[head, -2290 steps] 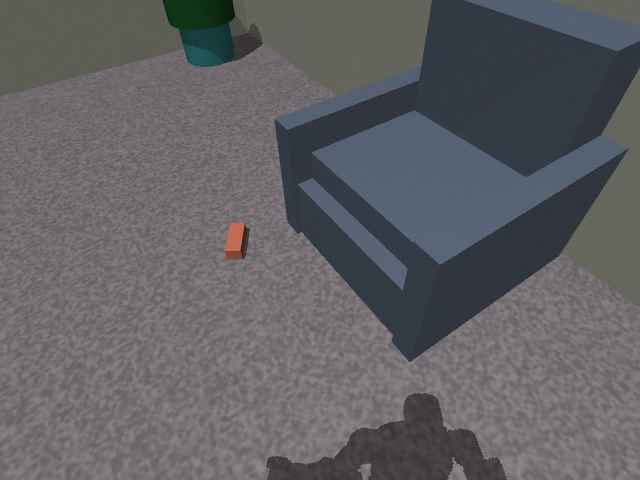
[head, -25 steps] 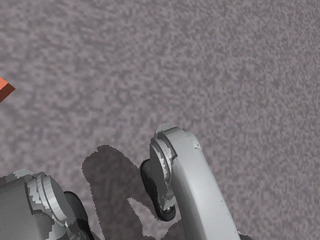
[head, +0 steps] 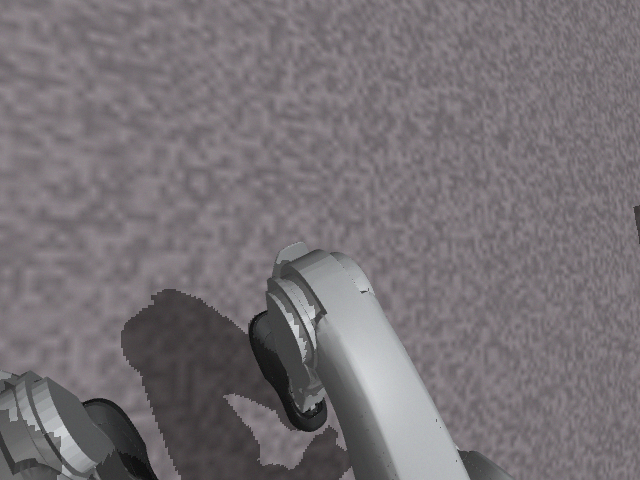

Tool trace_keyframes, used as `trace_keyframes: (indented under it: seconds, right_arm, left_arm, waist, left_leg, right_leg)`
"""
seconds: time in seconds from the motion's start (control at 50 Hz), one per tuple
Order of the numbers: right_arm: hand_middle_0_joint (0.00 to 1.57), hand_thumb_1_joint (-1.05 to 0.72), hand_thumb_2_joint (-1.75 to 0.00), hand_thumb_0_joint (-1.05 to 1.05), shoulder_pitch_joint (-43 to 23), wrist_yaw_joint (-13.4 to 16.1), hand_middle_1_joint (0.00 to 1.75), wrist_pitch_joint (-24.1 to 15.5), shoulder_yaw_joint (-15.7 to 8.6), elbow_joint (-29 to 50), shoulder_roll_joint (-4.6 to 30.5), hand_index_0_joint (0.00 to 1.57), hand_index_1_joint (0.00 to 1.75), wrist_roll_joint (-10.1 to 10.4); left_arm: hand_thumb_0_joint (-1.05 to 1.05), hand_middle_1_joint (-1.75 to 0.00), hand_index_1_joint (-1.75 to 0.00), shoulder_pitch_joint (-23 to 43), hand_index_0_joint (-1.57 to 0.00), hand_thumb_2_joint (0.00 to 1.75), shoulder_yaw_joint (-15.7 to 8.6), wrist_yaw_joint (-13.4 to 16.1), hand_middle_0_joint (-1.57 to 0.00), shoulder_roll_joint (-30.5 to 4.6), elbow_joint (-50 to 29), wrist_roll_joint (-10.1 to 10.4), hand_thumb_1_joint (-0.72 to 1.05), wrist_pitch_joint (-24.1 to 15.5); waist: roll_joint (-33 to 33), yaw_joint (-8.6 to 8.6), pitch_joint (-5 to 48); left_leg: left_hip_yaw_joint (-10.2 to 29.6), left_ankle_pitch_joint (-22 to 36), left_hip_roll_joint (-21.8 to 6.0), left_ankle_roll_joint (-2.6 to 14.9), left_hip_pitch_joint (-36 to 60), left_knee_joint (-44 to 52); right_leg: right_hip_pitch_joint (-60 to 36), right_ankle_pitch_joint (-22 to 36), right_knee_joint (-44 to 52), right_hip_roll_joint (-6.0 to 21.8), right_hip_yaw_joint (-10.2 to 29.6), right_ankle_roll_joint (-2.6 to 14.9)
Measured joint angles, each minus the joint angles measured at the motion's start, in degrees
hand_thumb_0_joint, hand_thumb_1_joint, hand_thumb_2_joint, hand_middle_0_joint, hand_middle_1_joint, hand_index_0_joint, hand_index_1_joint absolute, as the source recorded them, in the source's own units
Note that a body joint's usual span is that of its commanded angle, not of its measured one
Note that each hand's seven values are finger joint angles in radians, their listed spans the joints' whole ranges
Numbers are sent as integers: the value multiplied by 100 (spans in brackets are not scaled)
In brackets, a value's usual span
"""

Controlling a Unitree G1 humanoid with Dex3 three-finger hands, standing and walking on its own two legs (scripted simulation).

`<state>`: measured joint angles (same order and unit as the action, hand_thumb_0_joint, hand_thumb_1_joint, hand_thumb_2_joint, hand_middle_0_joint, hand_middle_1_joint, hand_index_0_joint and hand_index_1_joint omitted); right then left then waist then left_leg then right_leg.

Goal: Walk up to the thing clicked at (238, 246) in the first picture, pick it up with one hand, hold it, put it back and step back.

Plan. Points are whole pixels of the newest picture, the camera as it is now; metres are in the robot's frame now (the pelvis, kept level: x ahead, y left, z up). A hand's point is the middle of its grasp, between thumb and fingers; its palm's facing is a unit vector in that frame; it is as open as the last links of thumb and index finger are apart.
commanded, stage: rest palm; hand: left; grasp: from above
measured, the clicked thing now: out of the picture +0.48 +0.34 -0.29
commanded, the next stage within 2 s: close in 0.68 s
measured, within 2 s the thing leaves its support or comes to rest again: neither
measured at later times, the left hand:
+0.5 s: hand out of the picture +0.47 +0.33 -0.24, palm faces -0.27 -0.35 -0.90, open 14.3 cm
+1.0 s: hand out of the picture +0.47 +0.33 -0.25, palm faces -0.26 -0.35 -0.90, open 13.6 cm
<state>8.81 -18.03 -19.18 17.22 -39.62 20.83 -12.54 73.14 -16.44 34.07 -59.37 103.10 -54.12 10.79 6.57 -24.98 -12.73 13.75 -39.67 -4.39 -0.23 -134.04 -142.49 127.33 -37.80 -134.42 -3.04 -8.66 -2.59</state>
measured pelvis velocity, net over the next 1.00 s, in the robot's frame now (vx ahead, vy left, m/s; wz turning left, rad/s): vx -0.01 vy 0.01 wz -0.04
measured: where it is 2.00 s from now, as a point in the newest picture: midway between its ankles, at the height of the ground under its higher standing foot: (223, 435)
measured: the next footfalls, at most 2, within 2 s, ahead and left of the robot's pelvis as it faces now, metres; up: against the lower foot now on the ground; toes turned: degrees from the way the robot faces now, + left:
none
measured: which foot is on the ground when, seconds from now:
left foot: down 0.00-1.00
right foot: down 0.00-1.00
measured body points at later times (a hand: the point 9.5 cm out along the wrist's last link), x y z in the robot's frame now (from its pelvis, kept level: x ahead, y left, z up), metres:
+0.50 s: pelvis +0.00 +0.01 +0.00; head +0.30 +0.12 +0.32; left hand +0.49 +0.35 -0.19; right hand -0.01 -0.23 -0.03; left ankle +0.07 +0.14 -0.28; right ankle +0.11 -0.12 -0.28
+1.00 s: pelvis -0.01 +0.01 +0.01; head +0.30 +0.11 +0.31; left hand +0.49 +0.34 -0.20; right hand +0.00 -0.23 -0.03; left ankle +0.07 +0.14 -0.28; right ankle +0.11 -0.12 -0.28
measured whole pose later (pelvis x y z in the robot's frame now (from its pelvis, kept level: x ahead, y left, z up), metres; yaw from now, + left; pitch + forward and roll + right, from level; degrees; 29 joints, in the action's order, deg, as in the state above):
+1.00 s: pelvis -0.01 +0.01 +0.01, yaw -2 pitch +27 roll -15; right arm 8.2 -19.0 -20.9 20.3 -37.6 22.4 -13.7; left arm 73.8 -12.3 36.7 -62.7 103.3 -52.5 9.0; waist 9.3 -26.3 -16.0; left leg 16.1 -39.3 -4.2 0.3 -132.9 -142.1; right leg 124.4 -36.7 -131.6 -3.6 -10.7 -3.4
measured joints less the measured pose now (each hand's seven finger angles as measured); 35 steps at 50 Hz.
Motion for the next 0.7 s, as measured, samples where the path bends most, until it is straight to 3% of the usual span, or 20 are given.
trace_keyframes:
  seconds: [0.14,0.28,0.5,0.7]
  right_arm:
    - [19,-91,-90,0,89,83,30,-18,101,-63,42,19,30,-46]
    - [19,-92,-90,0,133,65,30,-82,195,-76,36,19,30,-82]
    - [19,-93,-90,0,71,-54,30,-126,246,107,117,19,30,-110]
    - [19,-94,-90,0,-17,-79,30,-169,289,175,141,19,30,-149]
  left_arm:
    - [0,-95,-97,-7,-8,102,191,-102,-11,-283,54,75,-58,-140]
    - [0,-95,-97,48,-9,100,471,-39,-11,-246,48,45,-56,-254]
    - [0,-98,-99,130,-9,99,370,251,-12,-264,242,-86,-55,-141]
    - [0,-99,-100,81,-10,99,378,220,-12,-362,157,112,-53,-142]
  waist:
    - [82,-8,-140]
    - [172,-25,-110]
    - [192,-143,-99]
    - [253,-158,-307]
  left_leg:
    - [51,74,12,40,-30,-28]
    - [108,12,34,55,28,-54]
    - [176,-7,33,98,20,-43]
    - [178,49,26,104,46,-11]
  right_leg:
    - [-34,80,38,-14,-41,-42]
    - [-163,16,78,-12,-91,-66]
    - [-228,21,183,-36,-153,-96]
    - [-246,85,216,-45,-153,-125]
